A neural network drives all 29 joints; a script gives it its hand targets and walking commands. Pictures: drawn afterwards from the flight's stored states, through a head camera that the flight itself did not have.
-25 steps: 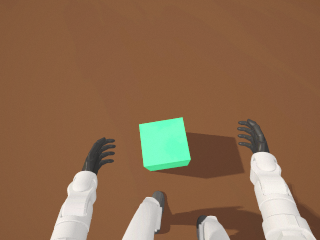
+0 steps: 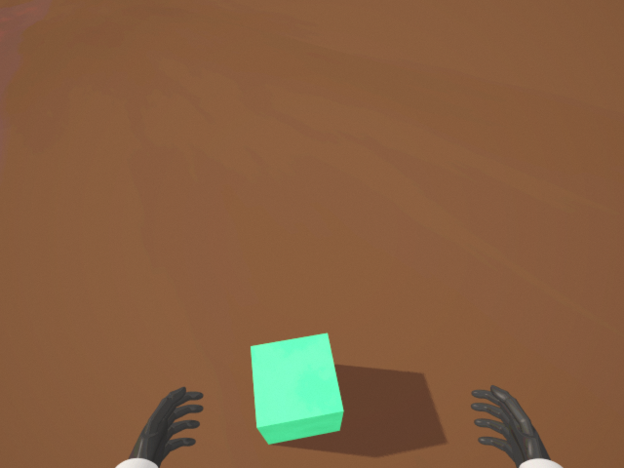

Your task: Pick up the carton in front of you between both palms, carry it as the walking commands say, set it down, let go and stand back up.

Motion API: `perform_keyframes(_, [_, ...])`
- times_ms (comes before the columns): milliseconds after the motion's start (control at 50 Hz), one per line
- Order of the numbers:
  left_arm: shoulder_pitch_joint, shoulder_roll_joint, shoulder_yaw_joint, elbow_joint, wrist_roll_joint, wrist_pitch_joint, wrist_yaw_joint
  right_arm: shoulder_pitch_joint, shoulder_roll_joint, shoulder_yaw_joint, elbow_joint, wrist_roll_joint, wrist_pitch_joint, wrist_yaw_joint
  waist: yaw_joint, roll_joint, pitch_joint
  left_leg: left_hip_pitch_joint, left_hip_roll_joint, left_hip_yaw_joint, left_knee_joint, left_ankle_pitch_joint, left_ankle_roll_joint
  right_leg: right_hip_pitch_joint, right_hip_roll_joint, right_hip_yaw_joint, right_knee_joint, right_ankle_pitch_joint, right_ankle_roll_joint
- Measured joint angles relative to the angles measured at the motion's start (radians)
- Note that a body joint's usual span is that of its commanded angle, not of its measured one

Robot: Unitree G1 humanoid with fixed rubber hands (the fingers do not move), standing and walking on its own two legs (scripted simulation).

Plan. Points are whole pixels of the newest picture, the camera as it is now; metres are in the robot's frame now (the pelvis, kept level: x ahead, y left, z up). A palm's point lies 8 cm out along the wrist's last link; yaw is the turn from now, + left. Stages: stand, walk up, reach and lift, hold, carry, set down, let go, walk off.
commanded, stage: let go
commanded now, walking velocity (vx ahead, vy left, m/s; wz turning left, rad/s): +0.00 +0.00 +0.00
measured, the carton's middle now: (297, 390) +0.39 +0.10 -0.65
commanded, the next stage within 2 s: stand in 0.46 s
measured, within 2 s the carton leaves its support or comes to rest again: neither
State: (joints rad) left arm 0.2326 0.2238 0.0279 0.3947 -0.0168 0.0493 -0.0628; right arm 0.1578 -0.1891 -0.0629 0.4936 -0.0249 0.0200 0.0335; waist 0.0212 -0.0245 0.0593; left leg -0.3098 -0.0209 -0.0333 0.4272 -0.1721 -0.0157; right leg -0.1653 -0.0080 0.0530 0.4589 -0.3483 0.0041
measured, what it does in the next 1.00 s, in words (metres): stands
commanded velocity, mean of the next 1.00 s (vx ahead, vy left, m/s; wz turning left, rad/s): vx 0.00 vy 0.00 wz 0.00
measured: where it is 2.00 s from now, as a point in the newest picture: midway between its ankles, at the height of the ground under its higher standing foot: outside the picture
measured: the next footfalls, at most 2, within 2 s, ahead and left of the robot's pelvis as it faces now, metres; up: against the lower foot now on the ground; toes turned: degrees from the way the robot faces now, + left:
none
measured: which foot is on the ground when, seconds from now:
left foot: down 0.00-1.00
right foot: down 0.00-1.00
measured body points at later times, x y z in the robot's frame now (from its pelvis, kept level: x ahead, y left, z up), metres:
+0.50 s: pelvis -0.01 +0.00 +0.00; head +0.00 +0.01 +0.45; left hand +0.16 +0.25 -0.08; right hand +0.16 -0.24 -0.08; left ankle +0.03 +0.13 -0.74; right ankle -0.07 -0.12 -0.74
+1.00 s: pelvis -0.01 +0.03 -0.01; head +0.00 +0.05 +0.44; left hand +0.10 +0.30 -0.13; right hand +0.11 -0.26 -0.10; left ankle +0.03 +0.13 -0.74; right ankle -0.07 -0.12 -0.74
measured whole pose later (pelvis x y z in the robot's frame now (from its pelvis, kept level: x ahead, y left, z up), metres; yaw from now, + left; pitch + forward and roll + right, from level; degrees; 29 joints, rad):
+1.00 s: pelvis -0.01 +0.03 -0.01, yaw -1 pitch -2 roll -1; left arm 0.27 0.31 0.05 0.74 0.02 0.00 0.03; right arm 0.19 -0.26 -0.06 0.80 -0.03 -0.01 -0.03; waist -0.01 -0.05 0.04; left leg -0.27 -0.02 -0.02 0.56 -0.25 0.02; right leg -0.08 0.00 0.06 0.47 -0.36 0.04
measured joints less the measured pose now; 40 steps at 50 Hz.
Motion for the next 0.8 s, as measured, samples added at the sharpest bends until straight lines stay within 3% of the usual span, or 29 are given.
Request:
perform_keyframes(140, [0.0, -0.004, 0.015, 0.016, 0.023, 0.032, 0.0, 0.072, -0.025, 0.024, -0.054, 0.025, 0.041, 0.027, -0.024, -0.019, 0.01, 0.093, 0.013, 0.006, -0.034, 0.002, -0.012, 0.084, 0.011, 0.008, -0.025, 0.003, -0.014])
perform_keyframes(320, [-0.012, 0.011, 0.012, 0.01, 0.035, 0.123, 0.041, 0.07, -0.018, 0.047, -0.025, 0.044, 0.04, -0.009, -0.022, -0.013, -0.003, 0.09, 0.012, -0.001, 0.026, -0.029, -0.012, 0.09, 0.013, 0.0, 0.025, -0.025, -0.013])
perform_keyframes(460, [-0.002, 0.014, 0.006, -0.007, 0.027, 0.156, 0.047, 0.058, -0.01, 0.043, -0.028, 0.033, 0.063, -0.009, -0.021, -0.01, 0.008, 0.092, 0.003, -0.008, 0.039, -0.027, -0.003, 0.103, 0.005, -0.008, 0.021, -0.019, -0.005])
perform_keyframes(600, [-0.001, 0.052, 0.038, 0.175, 0.033, 0.011, 0.062, 0.047, -0.055, 0.002, 0.157, -0.007, 0.004, -0.039, -0.023, -0.021, -0.037, 0.03, 0.016, -0.008, 0.13, -0.074, 0.007, 0.07, 0.021, -0.007, 0.048, -0.032, 0.004])
perform_keyframes(800, [0.028, 0.084, 0.043, 0.289, 0.039, -0.039, 0.084, 0.05, -0.085, -0.019, 0.248, -0.008, -0.027, -0.059, -0.032, -0.035, -0.032, 0.027, 0.012, 0.004, 0.143, -0.086, 0.023, 0.077, 0.014, 0.004, 0.033, -0.026, 0.021])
